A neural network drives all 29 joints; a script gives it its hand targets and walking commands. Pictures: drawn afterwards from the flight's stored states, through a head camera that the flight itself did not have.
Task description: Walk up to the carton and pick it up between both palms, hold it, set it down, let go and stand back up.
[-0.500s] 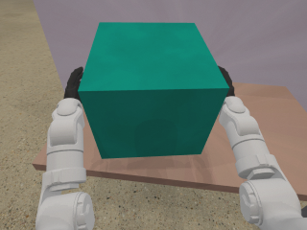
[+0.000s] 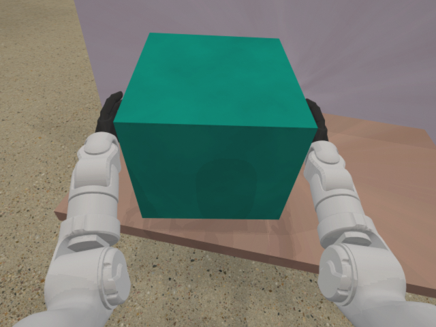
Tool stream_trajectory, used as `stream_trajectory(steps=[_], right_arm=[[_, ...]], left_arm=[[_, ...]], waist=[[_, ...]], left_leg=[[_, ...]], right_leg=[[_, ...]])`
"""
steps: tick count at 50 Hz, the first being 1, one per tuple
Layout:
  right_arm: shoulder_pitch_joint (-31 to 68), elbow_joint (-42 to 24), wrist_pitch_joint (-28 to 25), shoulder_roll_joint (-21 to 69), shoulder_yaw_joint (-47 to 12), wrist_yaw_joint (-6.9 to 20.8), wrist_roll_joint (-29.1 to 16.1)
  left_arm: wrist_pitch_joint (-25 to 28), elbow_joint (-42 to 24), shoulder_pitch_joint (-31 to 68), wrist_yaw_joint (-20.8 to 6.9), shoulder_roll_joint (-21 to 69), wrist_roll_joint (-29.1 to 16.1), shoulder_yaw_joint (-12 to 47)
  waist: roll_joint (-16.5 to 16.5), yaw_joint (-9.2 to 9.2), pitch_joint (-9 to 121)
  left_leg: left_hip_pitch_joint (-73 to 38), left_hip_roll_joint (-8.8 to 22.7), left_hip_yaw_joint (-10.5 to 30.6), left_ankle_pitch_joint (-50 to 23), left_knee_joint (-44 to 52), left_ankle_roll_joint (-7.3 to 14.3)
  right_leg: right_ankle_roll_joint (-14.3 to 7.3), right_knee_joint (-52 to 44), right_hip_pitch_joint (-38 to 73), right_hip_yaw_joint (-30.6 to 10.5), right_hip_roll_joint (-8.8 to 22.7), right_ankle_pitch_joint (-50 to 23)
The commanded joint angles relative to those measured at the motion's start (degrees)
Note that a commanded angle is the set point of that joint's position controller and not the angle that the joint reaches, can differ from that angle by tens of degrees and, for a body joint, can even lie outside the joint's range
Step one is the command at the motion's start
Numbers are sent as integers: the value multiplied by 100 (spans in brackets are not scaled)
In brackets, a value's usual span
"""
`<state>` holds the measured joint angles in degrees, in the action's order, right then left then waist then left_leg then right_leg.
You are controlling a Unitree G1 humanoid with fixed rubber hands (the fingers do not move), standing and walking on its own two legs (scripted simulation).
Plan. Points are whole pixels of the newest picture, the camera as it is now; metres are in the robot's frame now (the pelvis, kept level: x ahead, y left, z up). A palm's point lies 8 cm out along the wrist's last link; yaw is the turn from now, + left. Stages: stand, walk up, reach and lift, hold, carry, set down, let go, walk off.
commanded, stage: set down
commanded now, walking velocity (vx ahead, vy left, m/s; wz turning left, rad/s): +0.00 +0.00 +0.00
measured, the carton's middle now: (213, 124) +0.49 +0.02 +0.14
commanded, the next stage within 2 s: none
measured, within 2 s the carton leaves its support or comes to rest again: rests again in 1.72 s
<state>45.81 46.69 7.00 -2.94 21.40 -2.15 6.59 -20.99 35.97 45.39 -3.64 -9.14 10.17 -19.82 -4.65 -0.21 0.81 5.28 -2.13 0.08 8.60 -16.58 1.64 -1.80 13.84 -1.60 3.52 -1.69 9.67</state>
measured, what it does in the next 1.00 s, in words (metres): stands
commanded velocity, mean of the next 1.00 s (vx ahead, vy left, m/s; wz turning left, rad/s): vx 0.00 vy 0.00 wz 0.00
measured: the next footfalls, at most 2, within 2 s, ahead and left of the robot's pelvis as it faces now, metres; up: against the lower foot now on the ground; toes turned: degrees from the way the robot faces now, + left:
none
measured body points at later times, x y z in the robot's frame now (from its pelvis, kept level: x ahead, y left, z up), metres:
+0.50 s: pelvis +0.01 +0.00 +0.00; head +0.01 +0.03 +0.45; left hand +0.44 +0.21 +0.14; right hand +0.43 -0.17 +0.15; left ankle +0.01 +0.09 -0.75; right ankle -0.02 -0.09 -0.75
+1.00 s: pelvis +0.01 +0.01 +0.00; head +0.03 +0.02 +0.45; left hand +0.46 +0.18 +0.13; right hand +0.42 -0.20 +0.12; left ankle +0.01 +0.09 -0.75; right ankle -0.02 -0.09 -0.75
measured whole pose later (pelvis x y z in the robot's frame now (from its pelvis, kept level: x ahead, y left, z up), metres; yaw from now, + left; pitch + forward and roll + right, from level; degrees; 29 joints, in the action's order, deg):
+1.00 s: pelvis +0.01 +0.01 +0.00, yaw -3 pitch +3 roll +0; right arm 44.7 46.3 4.0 -0.9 31.1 -0.1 16.9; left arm -8.9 55.6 52.9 -3.8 -8.0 12.6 -25.4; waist -1.6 0.1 1.5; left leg 10.3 -1.9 -2.7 9.3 -16.7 2.7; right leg -0.8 15.5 -8.2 0.9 -1.6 10.1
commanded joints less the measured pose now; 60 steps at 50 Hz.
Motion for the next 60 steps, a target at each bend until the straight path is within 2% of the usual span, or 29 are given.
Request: stream_trajectory(steps=[1,8,11,13,15,17,19,21,22,24,27,31,32,33,34,35,39,41,46,50,55,56,60], right_arm=[[4169,-1240,-644,2237,-1560,614,-201],[4487,-1734,-850,2519,-2055,709,-363],[4433,-1534,-777,2511,-2078,710,-348],[4308,-1429,-706,2484,-1959,709,-265],[4197,-1387,-698,2468,-1845,690,-172],[4123,-1319,-707,2534,-1744,685,-121],[4087,-1354,-781,2607,-1733,692,-88],[4036,-1241,-827,2608,-1574,696,7],[4057,-1218,-853,2609,-1552,697,51],[3986,-1055,-864,2545,-1378,702,171],[3871,-936,-837,2544,-1188,688,283],[3928,-895,-889,2604,-1041,696,419],[4117,-685,-890,2368,-619,599,573],[4068,-681,-914,2434,-608,583,643],[4118,-726,-937,2406,-567,590,679],[4064,-669,-953,2419,-531,639,731],[4220,-745,-1053,2562,-575,757,854],[4242,-806,-1037,2635,-634,801,874],[4077,-934,-850,2830,-759,854,926],[3981,-926,-800,2880,-658,903,1020],[4096,-834,-892,2865,-363,911,1203],[4137,-897,-958,2916,-485,946,1120],[4043,-504,-1066,2840,-383,976,1241]], left_arm=[[415,-702,4085,-901,2889,-471,1832],[727,-880,4239,-718,2993,-597,1908],[706,-554,4123,-697,2805,-510,1700],[648,-385,3991,-753,2684,-402,1520],[649,-341,3958,-792,2580,-355,1397],[718,-371,4102,-806,2572,-352,1384],[851,-524,4268,-772,2661,-436,1516],[948,-479,4414,-726,2742,-457,1610],[976,-396,4410,-717,2750,-462,1614],[996,-313,4402,-713,2759,-407,1590],[1005,-173,4384,-760,2673,-393,1532],[1131,-93,4519,-766,2776,-433,1553],[1085,124,4742,-746,2834,-671,1933],[1149,84,4700,-726,2887,-636,1849],[1179,110,4780,-709,2857,-640,1841],[1253,141,4816,-681,2835,-608,1756],[1425,487,4738,-634,2730,-435,1407],[1463,741,4609,-650,2588,-277,1129],[1483,1312,4361,-743,2161,105,407],[1576,1356,4537,-727,2067,184,238],[1809,1312,4993,-709,2175,50,390],[1855,1070,5012,-676,2322,-57,470],[1910,1025,5159,-598,2500,-173,821]], waist=[[809,-149,2764],[576,143,3602],[413,255,3315],[304,278,2988],[224,269,2928],[349,239,3016],[437,191,3365],[638,93,3492],[647,111,3478],[772,73,3292],[765,7,3104],[841,-28,3255],[938,-691,3625],[1011,-430,3623],[990,-485,3682],[1019,-359,3662],[840,-65,3875],[671,84,3730],[201,365,3261],[253,432,3290],[513,305,3718],[569,344,3758],[806,196,3906]], left_leg=[[-1411,186,-376,-2398,-251,-603],[-1409,181,-349,-3211,-432,-594],[-1135,160,-382,-2855,-360,-495],[-862,158,-424,-2339,-194,-396],[-731,165,-451,-2185,-126,-327],[-734,146,-481,-2211,-141,-346],[-958,150,-469,-2545,-238,-408],[-1232,190,-450,-2847,-353,-511],[-1293,196,-463,-2971,-397,-540],[-1395,222,-454,-2873,-379,-582],[-1265,243,-469,-2652,-335,-556],[-1372,246,-458,-2837,-374,-625],[-1458,335,-277,-2997,-483,-796],[-1604,337,-243,-3175,-542,-803],[-1675,354,-247,-3216,-555,-801],[-1816,355,-255,-3273,-599,-797],[-1629,380,-239,-3445,-652,-673],[-1237,324,-313,-3130,-575,-556],[382,180,-495,-1749,39,-154],[379,209,-571,-1638,138,-114],[-473,307,-590,-2121,-174,-309],[-844,296,-617,-2366,-255,-350],[-1933,432,-548,-3314,-633,-553]], right_leg=[[337,86,448,225,102,-1656],[409,320,765,212,9,-2514],[447,339,842,143,34,-2466],[468,298,904,97,72,-2287],[487,332,936,78,82,-2278],[492,350,939,60,104,-2339],[481,393,880,78,97,-2573],[439,366,669,122,73,-2459],[435,339,586,145,71,-2488],[400,262,411,150,74,-2237],[415,230,406,131,114,-2133],[417,267,312,199,107,-2057],[308,322,-42,124,56,-2215],[261,241,-106,135,62,-1990],[250,200,-205,139,50,-1910],[228,201,-264,161,53,-1924],[308,243,-158,175,70,-2093],[393,345,194,137,119,-2365],[638,728,1403,-79,324,-3059],[634,727,1274,-107,310,-2788],[540,539,340,18,214,-2208],[542,541,167,121,220,-2056],[426,302,-875,284,102,-1478]])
